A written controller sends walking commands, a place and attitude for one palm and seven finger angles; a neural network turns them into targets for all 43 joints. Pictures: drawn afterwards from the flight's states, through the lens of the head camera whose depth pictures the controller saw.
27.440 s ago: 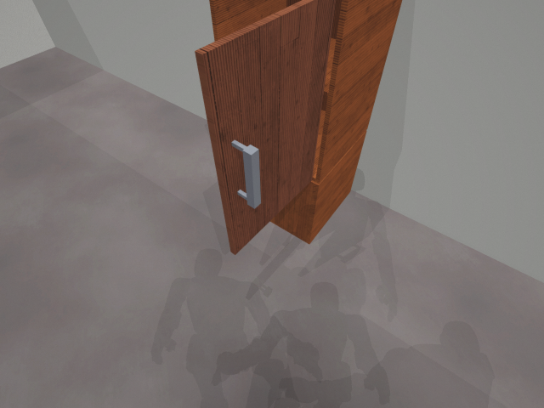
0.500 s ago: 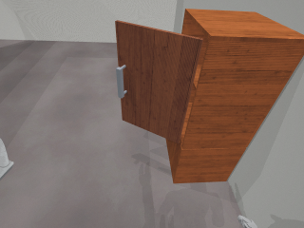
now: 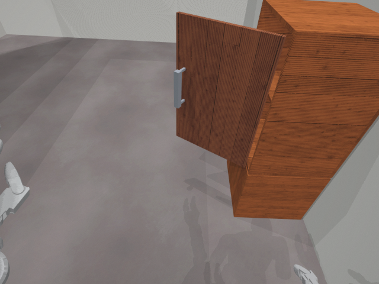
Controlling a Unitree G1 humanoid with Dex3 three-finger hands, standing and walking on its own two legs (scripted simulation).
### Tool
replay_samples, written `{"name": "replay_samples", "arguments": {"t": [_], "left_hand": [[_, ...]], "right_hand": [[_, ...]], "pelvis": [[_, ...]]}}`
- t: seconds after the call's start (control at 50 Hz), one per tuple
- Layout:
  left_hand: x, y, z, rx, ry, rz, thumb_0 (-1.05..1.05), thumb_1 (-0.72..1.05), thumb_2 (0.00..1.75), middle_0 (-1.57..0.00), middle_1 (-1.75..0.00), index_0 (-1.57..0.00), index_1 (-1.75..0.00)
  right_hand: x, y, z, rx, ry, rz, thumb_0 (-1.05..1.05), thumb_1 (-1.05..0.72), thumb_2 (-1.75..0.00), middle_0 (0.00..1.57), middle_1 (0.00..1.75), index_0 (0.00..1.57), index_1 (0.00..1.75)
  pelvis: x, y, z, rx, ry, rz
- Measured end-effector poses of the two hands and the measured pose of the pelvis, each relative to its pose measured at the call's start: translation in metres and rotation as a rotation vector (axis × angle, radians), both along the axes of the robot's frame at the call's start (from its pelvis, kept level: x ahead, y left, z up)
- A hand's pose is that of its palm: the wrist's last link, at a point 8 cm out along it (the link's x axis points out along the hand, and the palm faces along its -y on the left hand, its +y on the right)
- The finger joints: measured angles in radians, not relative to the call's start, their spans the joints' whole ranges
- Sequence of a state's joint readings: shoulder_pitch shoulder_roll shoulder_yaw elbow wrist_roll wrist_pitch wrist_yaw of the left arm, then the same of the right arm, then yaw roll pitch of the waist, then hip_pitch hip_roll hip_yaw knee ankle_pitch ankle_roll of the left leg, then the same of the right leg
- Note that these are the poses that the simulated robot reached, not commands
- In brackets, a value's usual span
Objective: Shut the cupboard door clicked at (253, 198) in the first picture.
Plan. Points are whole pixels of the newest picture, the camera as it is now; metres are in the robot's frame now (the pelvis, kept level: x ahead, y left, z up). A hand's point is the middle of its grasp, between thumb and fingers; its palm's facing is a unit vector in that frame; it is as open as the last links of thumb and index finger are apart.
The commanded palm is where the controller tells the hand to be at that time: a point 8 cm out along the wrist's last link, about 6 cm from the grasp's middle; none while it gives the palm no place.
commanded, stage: stop stepping back and stand still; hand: left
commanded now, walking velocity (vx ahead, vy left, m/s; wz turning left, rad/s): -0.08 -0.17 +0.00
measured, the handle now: (180, 87) +0.89 +0.09 -0.02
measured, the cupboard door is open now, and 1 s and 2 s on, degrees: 58 58 58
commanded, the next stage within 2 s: let the arm hang, fingers relaxed in 1.28 s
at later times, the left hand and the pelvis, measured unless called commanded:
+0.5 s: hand (51, 180) +0.24 +0.27 +0.15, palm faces +0.40 -0.78 -0.47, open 7.4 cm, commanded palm +0.19 +0.29 +0.19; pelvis +0.04 +0.00 +0.01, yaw -2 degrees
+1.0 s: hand (32, 191) +0.22 +0.28 +0.15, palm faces +0.42 -0.81 -0.41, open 7.4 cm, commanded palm +0.16 +0.32 +0.19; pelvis +0.01 +0.02 +0.01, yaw -2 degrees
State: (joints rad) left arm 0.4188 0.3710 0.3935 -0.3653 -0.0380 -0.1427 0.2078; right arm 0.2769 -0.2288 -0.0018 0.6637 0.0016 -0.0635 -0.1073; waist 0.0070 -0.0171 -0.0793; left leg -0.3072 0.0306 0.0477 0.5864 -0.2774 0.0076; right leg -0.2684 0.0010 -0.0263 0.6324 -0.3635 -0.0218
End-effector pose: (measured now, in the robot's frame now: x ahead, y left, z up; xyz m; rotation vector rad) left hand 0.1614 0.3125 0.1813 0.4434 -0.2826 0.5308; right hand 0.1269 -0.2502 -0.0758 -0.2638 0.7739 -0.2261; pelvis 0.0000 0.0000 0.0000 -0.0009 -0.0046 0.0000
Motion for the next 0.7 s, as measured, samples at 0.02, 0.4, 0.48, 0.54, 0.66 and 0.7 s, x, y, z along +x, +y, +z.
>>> {"name": "replay_samples", "arguments": {"t": [0.02, 0.4, 0.48, 0.54, 0.66, 0.7], "left_hand": [[0.005, 0.000, -0.005, -0.015, 0.016, -0.004, 0.01, 0.89, 0.90, -0.20, -0.30, -0.20, -0.30], [0.038, -0.017, 0.009, 0.135, 0.174, -0.089, 0.01, 0.88, 0.90, -0.21, -0.30, -0.21, -0.31], [0.041, -0.011, -0.007, 0.065, 0.209, -0.066, 0.01, 0.89, 0.90, -0.21, -0.30, -0.21, -0.31], [0.043, -0.016, -0.010, 0.033, 0.185, -0.091, 0.02, 0.89, 0.90, -0.21, -0.30, -0.21, -0.31], [0.041, -0.022, 0.006, 0.065, 0.103, -0.156, 0.02, 0.89, 0.90, -0.21, -0.30, -0.21, -0.31], [0.037, -0.018, 0.012, 0.089, 0.091, -0.157, 0.02, 0.89, 0.90, -0.21, -0.30, -0.21, -0.31]], "right_hand": [[0.001, 0.003, 0.000, 0.007, -0.003, -0.007, 0.02, -0.90, -0.90, 0.20, 0.30, 0.20, 0.30], [0.029, 0.000, -0.005, 0.083, 0.053, -0.044, 0.02, -0.90, -0.90, 0.20, 0.30, 0.20, 0.30], [0.042, -0.001, 0.003, 0.052, 0.024, -0.042, 0.02, -0.90, -0.90, 0.20, 0.30, 0.20, 0.30], [0.051, 0.002, 0.011, 0.037, -0.008, -0.027, 0.02, -0.90, -0.90, 0.20, 0.30, 0.20, 0.30], [0.062, 0.016, 0.026, 0.042, -0.077, -0.002, 0.02, -0.90, -0.90, 0.20, 0.30, 0.20, 0.30], [0.062, 0.021, 0.027, 0.052, -0.090, 0.002, 0.02, -0.90, -0.90, 0.20, 0.30, 0.20, 0.30]], "pelvis": [[-0.001, 0.001, 0.000, 0.009, -0.007, -0.009], [0.035, -0.006, 0.009, -0.006, 0.029, -0.030], [0.037, -0.002, 0.010, -0.002, 0.021, -0.033], [0.035, 0.000, 0.011, -0.002, 0.015, -0.030], [0.030, 0.004, 0.011, -0.008, 0.012, -0.031], [0.029, 0.006, 0.012, -0.009, 0.012, -0.032]]}}
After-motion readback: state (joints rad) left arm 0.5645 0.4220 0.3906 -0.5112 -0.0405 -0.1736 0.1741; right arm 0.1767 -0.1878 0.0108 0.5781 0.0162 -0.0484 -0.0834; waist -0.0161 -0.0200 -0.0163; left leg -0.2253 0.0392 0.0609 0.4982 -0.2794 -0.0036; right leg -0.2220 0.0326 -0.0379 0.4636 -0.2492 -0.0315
